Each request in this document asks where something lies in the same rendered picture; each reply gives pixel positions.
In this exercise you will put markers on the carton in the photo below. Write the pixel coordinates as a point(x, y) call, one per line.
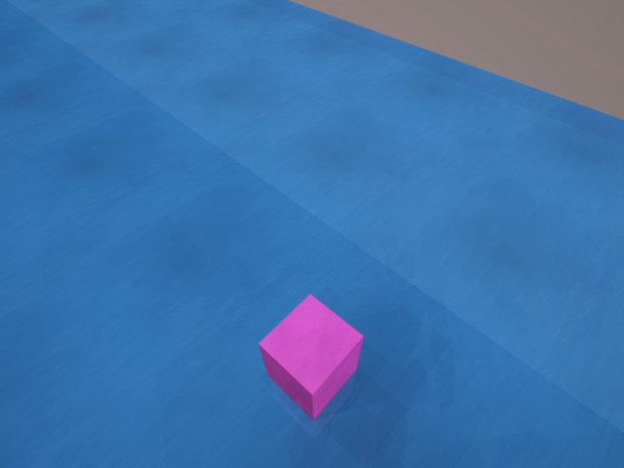
point(311, 354)

